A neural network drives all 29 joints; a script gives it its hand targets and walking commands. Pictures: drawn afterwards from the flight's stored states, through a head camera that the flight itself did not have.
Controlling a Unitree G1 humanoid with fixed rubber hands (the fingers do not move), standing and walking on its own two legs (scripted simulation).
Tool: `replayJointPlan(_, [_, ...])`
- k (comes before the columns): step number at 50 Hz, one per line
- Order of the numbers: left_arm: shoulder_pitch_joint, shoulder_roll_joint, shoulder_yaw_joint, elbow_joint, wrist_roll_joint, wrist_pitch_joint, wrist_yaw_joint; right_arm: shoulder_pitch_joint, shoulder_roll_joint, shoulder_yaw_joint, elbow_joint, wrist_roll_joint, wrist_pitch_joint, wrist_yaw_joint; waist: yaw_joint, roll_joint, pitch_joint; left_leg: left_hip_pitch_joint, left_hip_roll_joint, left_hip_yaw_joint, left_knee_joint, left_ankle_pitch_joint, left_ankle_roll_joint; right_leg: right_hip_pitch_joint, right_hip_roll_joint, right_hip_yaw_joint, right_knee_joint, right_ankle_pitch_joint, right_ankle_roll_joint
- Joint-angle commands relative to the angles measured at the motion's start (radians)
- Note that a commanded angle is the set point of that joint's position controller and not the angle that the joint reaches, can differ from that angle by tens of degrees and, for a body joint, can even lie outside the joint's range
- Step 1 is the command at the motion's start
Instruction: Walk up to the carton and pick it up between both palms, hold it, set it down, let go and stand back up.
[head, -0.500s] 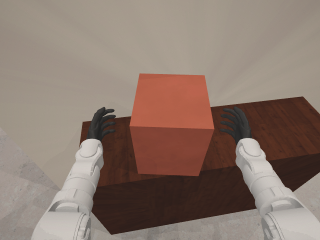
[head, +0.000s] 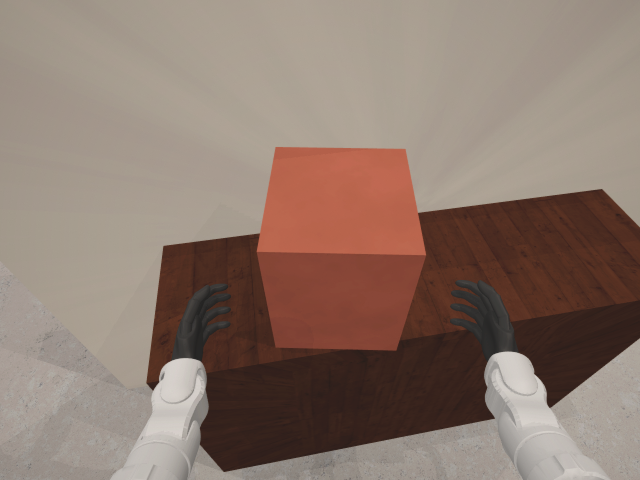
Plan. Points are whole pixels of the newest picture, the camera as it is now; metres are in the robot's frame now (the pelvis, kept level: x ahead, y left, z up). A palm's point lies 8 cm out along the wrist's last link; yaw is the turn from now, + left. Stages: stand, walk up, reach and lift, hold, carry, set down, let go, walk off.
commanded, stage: set down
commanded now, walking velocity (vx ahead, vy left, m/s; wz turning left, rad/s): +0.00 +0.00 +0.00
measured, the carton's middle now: (337, 252) +0.46 -0.02 -0.01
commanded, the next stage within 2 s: let go in 1.36 s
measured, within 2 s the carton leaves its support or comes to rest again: neither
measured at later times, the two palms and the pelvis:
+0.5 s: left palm (174, 406) +0.25 +0.20 -0.04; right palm (499, 397) +0.23 -0.22 -0.05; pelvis +0.02 -0.01 +0.00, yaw +1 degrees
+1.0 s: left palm (163, 454) +0.20 +0.21 -0.07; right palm (499, 431) +0.20 -0.21 -0.05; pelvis +0.02 +0.00 +0.00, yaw +0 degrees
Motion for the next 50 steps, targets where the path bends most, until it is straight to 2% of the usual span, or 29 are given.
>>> replayJointPlan(1, [-0.125, 0.065, 0.0, -0.149, 0.004, -0.105, 0.005, -0.171, -0.094, -0.028, -0.11, -0.007, -0.101, 0.012, 0.001, 0.004, -0.262, 0.097, 0.006, -0.058, -0.032, 0.166, -0.023, 0.182, -0.037, 0.083, -0.036, 0.192, 0.038])
replayJointPlan(3, [-0.173, 0.108, 0.006, -0.171, -0.005, -0.129, 0.001, -0.201, -0.106, -0.044, -0.105, -0.02, -0.122, 0.005, -0.006, 0.019, -0.269, 0.078, -0.005, -0.055, -0.031, 0.164, -0.023, 0.17, -0.036, 0.078, -0.036, 0.202, 0.04])
replayJointPlan(4, [-0.11, 0.09, 0.011, -0.146, 0.005, -0.119, -0.003, -0.158, -0.099, -0.021, -0.082, -0.022, -0.119, 0.007, -0.007, 0.012, -0.218, 0.084, -0.001, -0.058, -0.034, 0.136, -0.022, 0.178, -0.036, 0.083, -0.037, 0.185, 0.036])
replayJointPlan(6, [-0.103, 0.1, -0.008, -0.168, -0.024, -0.133, -0.007, -0.141, -0.087, -0.024, -0.112, -0.025, -0.129, 0.006, -0.019, -0.008, -0.224, 0.055, -0.008, -0.058, -0.027, 0.105, -0.019, 0.185, -0.041, 0.093, -0.036, 0.168, 0.042])
replayJointPlan(8, [-0.116, 0.119, -0.029, -0.211, -0.049, -0.151, 0.0, -0.134, -0.091, -0.056, -0.154, -0.043, -0.137, 0.006, -0.031, 0.011, -0.267, 0.02, -0.012, -0.048, -0.018, 0.08, -0.02, 0.19, -0.046, 0.091, -0.017, 0.163, 0.04])
replayJointPlan(11, [-0.001, 0.104, -0.017, -0.219, -0.013, -0.146, -0.007, -0.048, -0.058, -0.027, -0.132, -0.049, -0.153, 0.009, -0.003, 0.008, -0.241, 0.036, -0.011, -0.057, -0.009, 0.117, -0.015, 0.23, -0.046, 0.091, 0.006, 0.22, 0.041])
replayJointPlan(12, [0.03, 0.117, 0.0, -0.222, -0.009, -0.145, -0.012, -0.013, -0.055, -0.031, -0.126, -0.05, -0.161, 0.008, -0.013, 0.019, -0.247, 0.049, -0.015, -0.052, -0.013, 0.134, -0.02, 0.243, -0.05, 0.09, 0.0, 0.234, 0.044])
replayJointPlan(14, [0.037, 0.13, -0.002, -0.257, -0.028, -0.158, -0.014, -0.012, -0.059, -0.03, -0.178, -0.045, -0.173, 0.013, 0.004, -0.007, -0.256, 0.019, -0.018, -0.05, -0.01, 0.12, -0.018, 0.242, -0.044, 0.093, 0.004, 0.222, 0.049])
replayJointPlan(15, [0.042, 0.138, -0.006, -0.223, -0.022, -0.149, -0.017, -0.003, -0.064, -0.036, -0.152, -0.062, -0.163, 0.011, -0.013, -0.005, -0.233, 0.01, -0.019, -0.052, -0.016, 0.088, -0.014, 0.25, -0.05, 0.104, -0.006, 0.222, 0.049])
replayJointPlan(17, [0.043, 0.148, -0.028, -0.267, -0.04, -0.145, -0.017, 0.004, -0.053, -0.032, -0.17, -0.056, -0.168, 0.008, -0.012, 0.011, -0.222, 0.01, -0.017, -0.05, -0.02, 0.107, -0.014, 0.268, -0.056, 0.107, 0.002, 0.238, 0.05])
replayJointPlan(19, [0.074, 0.13, -0.034, -0.225, -0.039, -0.118, -0.018, 0.017, -0.055, -0.025, -0.141, -0.069, -0.158, 0.011, -0.012, 0.005, -0.205, 0.037, -0.015, -0.053, -0.027, 0.097, -0.018, 0.264, -0.054, 0.1, -0.013, 0.21, 0.043])
replayJointPlan(22, [0.144, 0.156, -0.003, -0.282, -0.018, -0.088, -0.023, 0.066, -0.062, -0.023, -0.21, -0.067, -0.171, 0.012, 0.014, -0.003, -0.183, 0.085, -0.016, -0.047, -0.034, 0.179, -0.02, 0.28, -0.046, 0.095, -0.024, 0.284, 0.045])
replayJointPlan(25, [0.146, 0.148, 0.001, -0.29, -0.01, -0.047, -0.033, 0.094, -0.055, -0.024, -0.171, -0.083, -0.159, 0.01, 0.011, 0.01, -0.13, 0.095, -0.017, -0.043, -0.049, 0.145, -0.027, 0.285, -0.048, 0.101, -0.047, 0.238, 0.048])
replayJointPlan(26, [0.197, 0.14, -0.008, -0.292, -0.005, -0.032, -0.034, 0.13, -0.05, -0.009, -0.167, -0.081, -0.153, 0.009, -0.003, -0.006, -0.102, 0.108, -0.017, -0.045, -0.052, 0.167, -0.021, 0.293, -0.05, 0.106, -0.059, 0.28, 0.05])
replayJointPlan(27, [0.198, 0.134, -0.008, -0.293, 0.004, -0.012, -0.039, 0.131, -0.052, -0.002, -0.148, -0.09, -0.141, 0.006, 0.002, -0.002, -0.077, 0.126, -0.015, -0.049, -0.057, 0.176, -0.025, 0.298, -0.048, 0.095, -0.062, 0.298, 0.044])
replayJointPlan(28, [0.242, 0.119, 0.008, -0.377, 0.0, -0.001, -0.043, 0.167, -0.038, 0.012, -0.219, -0.074, -0.14, 0.006, 0.011, -0.017, -0.1, 0.145, -0.015, -0.05, -0.07, 0.192, -0.025, 0.355, -0.044, 0.1, -0.058, 0.338, 0.051])
replayJointPlan(30, [0.246, 0.136, 0.013, -0.398, 0.015, 0.013, -0.045, 0.179, -0.055, -0.011, -0.233, -0.093, -0.139, -0.002, 0.005, -0.02, -0.096, 0.166, -0.012, -0.041, -0.077, 0.204, -0.023, 0.364, -0.041, 0.091, -0.066, 0.338, 0.053])
replayJointPlan(31, [0.295, 0.107, 0.019, -0.36, 0.049, 0.052, -0.044, 0.193, -0.039, 0.02, -0.183, -0.096, -0.118, 0.002, 0.014, 0.002, -0.039, 0.176, -0.013, -0.043, -0.094, 0.228, -0.026, 0.378, -0.042, 0.09, -0.079, 0.362, 0.045])
replayJointPlan(33, [0.25, 0.134, 0.028, -0.475, 0.028, 0.045, -0.033, 0.195, -0.054, -0.032, -0.272, -0.086, -0.125, 0.008, 0.027, 0.023, -0.073, 0.171, -0.009, -0.032, -0.089, 0.226, -0.028, 0.364, -0.04, 0.084, -0.075, 0.315, 0.042])
replayJointPlan(34, [0.242, 0.13, 0.013, -0.468, 0.022, 0.038, -0.025, 0.179, -0.05, -0.029, -0.276, -0.091, -0.124, 0.014, 0.024, 0.017, -0.071, 0.168, -0.003, -0.035, -0.083, 0.211, -0.035, 0.332, -0.036, 0.075, -0.073, 0.28, 0.037])
replayJointPlan(35, [0.317, 0.1, 0.011, -0.401, 0.068, 0.083, -0.028, 0.232, -0.049, -0.024, -0.187, -0.123, -0.091, 0.016, 0.01, 0.038, -0.025, 0.202, -0.002, -0.035, -0.092, 0.204, -0.033, 0.334, -0.042, 0.084, -0.093, 0.27, 0.033])
replayJointPlan(37, [0.331, 0.096, 0.011, -0.488, 0.054, 0.106, -0.027, 0.259, -0.045, -0.037, -0.269, -0.123, -0.082, 0.022, 0.016, 0.015, -0.026, 0.231, 0.004, -0.026, -0.105, 0.231, -0.031, 0.341, -0.031, 0.07, -0.108, 0.268, 0.027])
replayJointPlan(39, [0.303, 0.101, 0.012, -0.488, 0.062, 0.117, -0.02, 0.238, -0.041, -0.052, -0.276, -0.137, -0.072, 0.021, 0.014, 0.011, 0.005, 0.204, 0.002, -0.02, -0.104, 0.19, -0.034, 0.327, -0.035, 0.067, -0.108, 0.228, 0.027])
replayJointPlan(40, [0.351, 0.073, 0.01, -0.435, 0.088, 0.151, -0.018, 0.262, -0.046, -0.03, -0.226, -0.154, -0.051, 0.023, 0.02, 0.039, 0.032, 0.218, 0.005, -0.024, -0.117, 0.182, -0.034, 0.343, -0.035, 0.069, -0.121, 0.208, 0.008])
replayJointPlan(44, [0.362, 0.099, 0.013, -0.517, 0.069, 0.179, -0.009, 0.292, -0.042, -0.049, -0.314, -0.173, -0.027, 0.023, 0.015, 0.014, 0.051, 0.194, 0.0, -0.022, -0.13, 0.165, -0.03, 0.361, -0.041, 0.074, -0.129, 0.209, 0.023])
replayJointPlan(45, [0.406, 0.076, 0.017, -0.472, 0.11, 0.226, -0.017, 0.321, -0.034, -0.029, -0.226, -0.185, 0.005, 0.023, 0.02, 0.026, 0.102, 0.219, 0.003, -0.023, -0.138, 0.164, -0.031, 0.364, -0.042, 0.073, -0.133, 0.209, 0.012])
replayJointPlan(47, [0.342, 0.117, 0.021, -0.563, 0.083, 0.226, -0.005, 0.291, -0.041, -0.062, -0.334, -0.182, 0.004, 0.026, 0.035, 0.026, 0.014, 0.211, 0.006, -0.009, -0.12, 0.173, -0.026, 0.345, -0.039, 0.077, -0.122, 0.193, 0.021])
replayJointPlan(49, [0.304, 0.128, 0.01, -0.549, 0.069, 0.225, 0.007, 0.266, -0.047, -0.079, -0.354, -0.193, 0.009, 0.033, 0.039, 0.026, 0.011, 0.175, 0.004, -0.001, -0.117, 0.131, -0.02, 0.315, -0.044, 0.078, -0.118, 0.136, 0.014])
replayJointPlan(50, [0.327, 0.108, 0.007, -0.48, 0.077, 0.241, 0.006, 0.282, -0.05, -0.073, -0.286, -0.204, 0.026, 0.039, 0.033, 0.026, 0.043, 0.19, 0.011, -0.01, -0.126, 0.116, -0.027, 0.289, -0.043, 0.073, -0.127, 0.113, 0.007])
